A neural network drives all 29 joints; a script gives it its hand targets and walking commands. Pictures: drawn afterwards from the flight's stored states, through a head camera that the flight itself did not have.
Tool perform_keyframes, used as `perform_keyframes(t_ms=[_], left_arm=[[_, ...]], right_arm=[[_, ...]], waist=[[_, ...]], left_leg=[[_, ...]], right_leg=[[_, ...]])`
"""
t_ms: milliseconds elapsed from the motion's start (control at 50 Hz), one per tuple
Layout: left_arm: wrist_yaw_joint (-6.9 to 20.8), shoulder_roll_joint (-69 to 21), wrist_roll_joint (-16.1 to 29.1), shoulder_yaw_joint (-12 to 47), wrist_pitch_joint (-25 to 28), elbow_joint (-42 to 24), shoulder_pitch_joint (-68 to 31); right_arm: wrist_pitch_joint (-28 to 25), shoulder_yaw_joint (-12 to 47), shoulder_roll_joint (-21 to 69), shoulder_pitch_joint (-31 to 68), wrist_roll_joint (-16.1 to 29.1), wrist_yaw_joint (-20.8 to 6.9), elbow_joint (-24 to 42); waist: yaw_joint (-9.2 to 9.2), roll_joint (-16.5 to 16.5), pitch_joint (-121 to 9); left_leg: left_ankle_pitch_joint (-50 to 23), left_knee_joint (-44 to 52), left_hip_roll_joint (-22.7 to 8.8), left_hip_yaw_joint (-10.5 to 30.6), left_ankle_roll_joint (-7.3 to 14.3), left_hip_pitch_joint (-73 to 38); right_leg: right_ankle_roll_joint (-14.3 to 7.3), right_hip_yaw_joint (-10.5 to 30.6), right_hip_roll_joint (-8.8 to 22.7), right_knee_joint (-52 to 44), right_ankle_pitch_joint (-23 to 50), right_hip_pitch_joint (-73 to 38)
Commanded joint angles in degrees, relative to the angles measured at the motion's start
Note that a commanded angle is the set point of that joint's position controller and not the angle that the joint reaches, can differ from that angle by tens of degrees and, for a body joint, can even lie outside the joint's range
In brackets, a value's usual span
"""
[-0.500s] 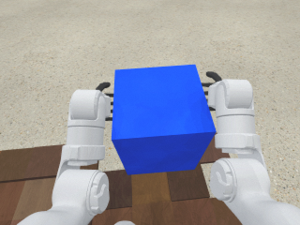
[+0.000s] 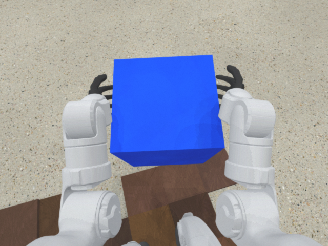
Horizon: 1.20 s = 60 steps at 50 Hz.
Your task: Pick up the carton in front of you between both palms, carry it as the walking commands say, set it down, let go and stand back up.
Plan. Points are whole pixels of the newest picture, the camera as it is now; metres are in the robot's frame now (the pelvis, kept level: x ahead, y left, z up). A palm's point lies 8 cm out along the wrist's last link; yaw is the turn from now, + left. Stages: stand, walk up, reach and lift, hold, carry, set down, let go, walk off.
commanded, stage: carry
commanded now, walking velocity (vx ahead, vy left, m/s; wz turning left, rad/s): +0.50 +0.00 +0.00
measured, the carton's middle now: (166, 120) +0.41 -0.04 +0.02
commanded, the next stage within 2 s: none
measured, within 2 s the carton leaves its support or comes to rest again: neither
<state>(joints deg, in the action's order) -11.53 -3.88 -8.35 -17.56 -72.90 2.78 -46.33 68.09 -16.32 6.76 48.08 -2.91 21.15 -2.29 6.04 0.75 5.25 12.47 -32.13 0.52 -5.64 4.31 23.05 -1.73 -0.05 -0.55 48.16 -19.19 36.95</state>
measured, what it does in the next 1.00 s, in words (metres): walks ahead: right foot, then left foot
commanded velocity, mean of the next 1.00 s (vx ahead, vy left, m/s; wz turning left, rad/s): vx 0.50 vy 0.00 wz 0.00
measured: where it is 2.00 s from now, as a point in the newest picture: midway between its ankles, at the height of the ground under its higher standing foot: (143, 93)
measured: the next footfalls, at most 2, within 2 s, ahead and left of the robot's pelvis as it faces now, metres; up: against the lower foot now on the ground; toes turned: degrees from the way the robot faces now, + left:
right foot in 0.08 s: +0.20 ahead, -0.11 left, +0.00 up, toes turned -1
left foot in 0.50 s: +0.49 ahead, +0.09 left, -0.02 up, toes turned +6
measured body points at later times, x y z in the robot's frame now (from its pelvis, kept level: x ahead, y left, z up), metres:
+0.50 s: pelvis +0.33 +0.01 -0.02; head +0.31 +0.01 +0.43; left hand +0.69 +0.18 +0.13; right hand +0.73 -0.11 +0.14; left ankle +0.46 +0.09 -0.75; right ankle +0.17 -0.11 -0.73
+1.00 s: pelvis +0.63 +0.02 -0.05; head +0.66 +0.02 +0.39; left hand +1.00 +0.17 +0.05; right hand +1.01 -0.12 +0.06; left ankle +0.46 +0.09 -0.74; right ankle +0.76 -0.04 -0.79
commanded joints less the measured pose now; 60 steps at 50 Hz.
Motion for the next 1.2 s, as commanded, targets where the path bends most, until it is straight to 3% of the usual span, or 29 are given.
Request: perform_keyframes(t_ms=[0, 60, 80, 100, 120, 160, 200, 300, 400, 420, 460, 480, 500, 520, 540, 580, 620, 700, 800, 900, 940, 960, 980, 1000, 1020, 1040, 1060, 1080, 1180], left_arm=[[14.2, -54.7, 23.9, 35.8, 2.9, -7.6, -48.5], [15.1, -53.2, 25.0, 35.4, 0.8, -3.3, -49.3], [15.4, -51.7, 24.7, 34.8, 0.3, -1.3, -49.1], [15.6, -50.8, 24.6, 33.6, 0.0, 1.0, -48.6], [16.1, -51.8, 26.0, 33.0, -0.9, 2.0, -48.4], [17.0, -53.7, 28.6, 31.6, -2.1, 2.2, -52.4], [17.8, -55.3, 30.3, 29.6, -2.9, 2.8, -56.2], [19.7, -60.1, 31.7, 24.1, -3.8, 9.6, -59.4], [21.5, -63.7, 30.2, 19.7, -1.3, 19.8, -54.3], [21.7, -64.3, 29.7, 19.1, -0.4, 21.2, -52.7], [21.9, -65.3, 28.6, 18.4, 1.3, 23.2, -49.5], [22.0, -65.0, 28.0, 18.2, 2.2, 23.6, -48.7], [22.0, -64.6, 27.0, 18.1, 3.1, 24.3, -47.6], [21.8, -66.6, 26.9, 18.2, 3.7, 25.3, -48.1], [21.5, -67.6, 27.0, 18.5, 4.4, 23.3, -48.5], [20.4, -67.4, 28.3, 21.5, 5.7, 15.8, -51.6], [19.0, -67.6, 29.0, 23.5, 6.9, 10.4, -52.6], [16.5, -67.9, 28.2, 28.9, 8.6, 4.9, -48.4], [16.1, -67.8, 27.5, 35.4, 9.9, 0.3, -43.6], [16.4, -65.2, 28.4, 39.9, 9.3, -3.2, -43.3], [16.4, -63.0, 28.3, 39.8, 8.5, -2.1, -41.8], [16.6, -61.8, 28.0, 39.4, 8.3, -1.4, -40.6], [16.8, -60.4, 27.7, 38.4, 8.1, -0.1, -38.5], [17.0, -57.7, 26.8, 37.2, 7.6, 2.1, -38.5], [17.1, -56.4, 25.8, 36.0, 7.2, 5.2, -36.9], [17.6, -58.0, 26.6, 34.9, 6.9, 6.3, -35.1], [18.2, -58.8, 27.7, 34.9, 6.8, 4.9, -38.1], [18.6, -60.2, 28.8, 35.2, 6.6, 4.3, -41.0], [19.1, -63.8, 32.8, 35.3, 5.8, 0.1, -50.1]], right_arm=[[4.6, 37.8, 61.8, 40.1, 27.0, -29.2, -3.5], [6.0, 35.9, 59.3, 38.3, 25.7, -29.2, -10.4], [6.7, 34.6, 58.6, 38.8, 25.6, -29.2, -12.2], [7.6, 33.0, 58.4, 40.0, 25.7, -29.3, -13.3], [8.1, 32.4, 58.6, 40.8, 25.2, -29.1, -15.5], [8.9, 28.9, 58.5, 41.2, 24.1, -28.7, -18.0], [9.2, 25.4, 58.9, 41.0, 22.7, -28.3, -20.4], [8.8, 19.3, 58.9, 42.4, 19.1, -27.3, -23.1], [6.5, 16.1, 59.5, 40.0, 16.5, -27.9, -26.9], [5.8, 15.8, 60.1, 39.8, 16.4, -28.3, -27.2], [4.2, 15.0, 60.9, 37.2, 15.9, -29.0, -28.8], [3.2, 14.8, 61.2, 35.9, 15.9, -29.4, -29.1], [2.4, 14.2, 61.1, 35.2, 16.0, -29.8, -29.3], [1.5, 14.0, 60.1, 36.4, 15.7, -29.8, -29.6], [0.6, 15.3, 60.9, 36.5, 16.5, -29.9, -28.2], [-0.7, 19.1, 64.6, 40.5, 20.0, -30.8, -22.1], [-1.3, 23.4, 67.7, 44.0, 23.6, -31.0, -17.0], [-2.0, 28.3, 69.6, 38.2, 24.7, -31.1, -15.5], [-3.0, 32.3, 69.8, 30.4, 23.4, -31.1, -14.6], [-3.2, 36.8, 66.3, 28.9, 23.8, -30.3, -10.2], [-2.5, 37.8, 64.7, 28.7, 24.0, -29.9, -10.4], [-2.2, 38.0, 64.1, 28.1, 23.9, -29.9, -11.3], [-1.9, 38.2, 63.3, 27.9, 23.9, -29.9, -12.7], [-1.3, 38.0, 64.3, 27.7, 24.1, -30.1, -14.5], [-0.6, 35.9, 64.2, 28.3, 23.8, -29.9, -16.2], [-0.2, 35.4, 63.0, 29.0, 23.3, -29.7, -15.9], [-0.2, 34.6, 63.5, 30.2, 23.1, -29.6, -15.9], [-0.2, 33.8, 63.9, 30.9, 22.7, -29.4, -15.8], [0.0, 31.9, 64.7, 35.4, 22.7, -28.0, -12.2]], waist=[[-3.08, 7.6, -38.7], [-6.39, 3.2, -35.9], [-8.49, -5.8, -38.1], [-10.23, -19.3, -39.9], [-10.52, -14.8, -38.0], [-11.26, -5.8, -34.6], [-11.0, -5.3, -33.6], [-11.45, -6.8, -29.3], [-11.17, -7.2, -25.5], [-10.48, -8.0, -25.4], [-4.88, -7.4, -30.9], [-2.88, -3.6, -33.2], [-2.38, 3.8, -35.2], [-4.16, 13.6, -37.7], [-2.47, 15.4, -40.0], [-3.32, 4.5, -36.2], [-4.43, 2.6, -35.9], [-3.46, 4.7, -37.5], [-1.44, 6.3, -38.7], [0.54, 5.4, -32.9], [-2.86, 6.2, -33.5], [-5.84, 4.5, -35.1], [-8.87, -1.8, -36.6], [-6.3, -11.6, -39.8], [-10.3, -17.1, -43.3], [-10.31, -13.2, -41.2], [-9.81, -7.8, -37.7], [-9.71, -4.6, -35.6], [-8.92, -6.2, -33.7]], left_leg=[[-21.3, 3.6, -11.4, 10.5, 5.6, -21.5], [-17.2, -5.7, -7.2, 3.9, 1.7, -10.6], [-4.2, -13.9, -2.5, 1.1, -1.6, 1.5], [17.2, -26.5, 2.4, 1.3, -3.1, 15.7], [21.1, -31.6, 1.4, 5.5, -2.2, 22.0], [16.1, -30.5, -0.8, 7.0, -1.9, 26.3], [11.9, -26.4, -1.4, 7.0, -2.6, 24.5], [1.8, -14.5, -1.7, 5.1, -3.9, 21.9], [-15.8, 4.3, 0.1, 0.6, -2.7, 5.9], [-17.9, 5.9, 0.2, -0.3, -2.2, 1.3], [-20.4, 6.6, 2.0, -3.2, -1.7, -14.8], [-18.8, 7.4, 0.5, -2.1, -2.6, -24.0], [-28.5, 0.5, -9.4, 9.8, -2.4, -35.5], [-33.8, -1.0, -19.0, 28.4, 5.1, -44.4], [-13.5, 4.8, -21.5, 37.6, 11.2, -44.7], [-6.7, 8.1, -17.6, 32.8, 9.4, -34.3], [-10.4, 9.1, -17.0, 28.2, 9.0, -28.0], [-20.8, 7.7, -15.0, 20.1, 9.8, -29.2], [-39.2, 1.8, -11.5, 13.6, 7.1, -39.0], [-34.5, -2.0, -8.6, 9.9, 5.6, -36.6], [-34.8, -9.9, -7.4, 6.3, 3.5, -29.2], [-31.6, -17.6, -5.6, 3.2, 1.8, -22.1], [-16.3, -25.3, -3.0, 2.3, 0.3, -9.0], [20.0, -35.9, 0.9, 3.4, -1.9, 6.8], [25.1, -48.8, 3.9, 6.2, -3.4, 19.7], [22.1, -47.3, 1.0, 7.5, -2.0, 24.0], [16.7, -42.3, -0.8, 7.9, -1.8, 24.8], [13.4, -39.5, -1.3, 7.4, -2.4, 23.9], [8.6, -28.2, -3.0, 5.0, -4.4, 20.3]], right_leg=[[0.1, -3.3, -1.4, -15.5, 12.3, -14.1], [-1.2, -4.3, 0.4, -27.0, 19.8, -32.6], [-5.8, 8.8, 9.9, -24.9, 27.6, -44.6], [-13.3, 24.2, 18.0, -22.7, 33.7, -55.5], [-14.2, 25.1, 18.6, -21.3, 31.6, -57.7], [-11.4, 22.1, 16.7, -20.7, 31.3, -55.7], [-9.5, 19.2, 15.4, -22.4, 29.9, -52.2], [-10.2, 14.6, 13.8, -26.3, 23.6, -45.2], [-4.9, 5.5, 9.6, -27.3, 27.8, -36.0], [-4.1, 4.2, 9.5, -26.4, 29.6, -34.8], [-0.4, -2.2, 6.8, -12.9, 40.9, -32.4], [1.4, -4.6, 3.9, -2.1, 33.1, -27.1], [1.9, -3.5, 1.3, 9.7, 1.8, -13.8], [2.7, -0.4, -3.4, 22.3, -13.6, -0.4], [1.5, 1.7, -3.4, 29.4, -13.4, 7.4], [0.1, 2.6, 0.9, 26.1, -6.3, 7.0], [0.4, 3.1, 3.2, 20.8, -3.6, 3.1], [1.0, 0.2, 3.0, 8.3, -3.3, 3.7], [-0.2, -2.0, 1.6, -3.5, 14.6, 6.8], [-1.6, -5.4, -1.2, -21.6, 25.0, -1.0], [-3.8, -6.2, -1.6, -27.9, 28.7, -15.6], [-3.8, -7.8, -1.2, -29.5, 32.2, -27.7], [-3.2, -2.1, 3.6, -24.9, 35.1, -42.0], [-8.2, 15.2, 19.1, -13.7, 60.8, -56.9], [-18.2, 28.5, 24.4, -16.7, 42.5, -65.2], [-16.6, 29.0, 21.4, -20.7, 24.8, -61.2], [-13.7, 25.3, 18.3, -23.0, 21.7, -56.2], [-12.5, 22.7, 17.5, -23.2, 27.8, -52.3], [-11.6, 14.2, 14.3, -26.2, 27.6, -42.9]])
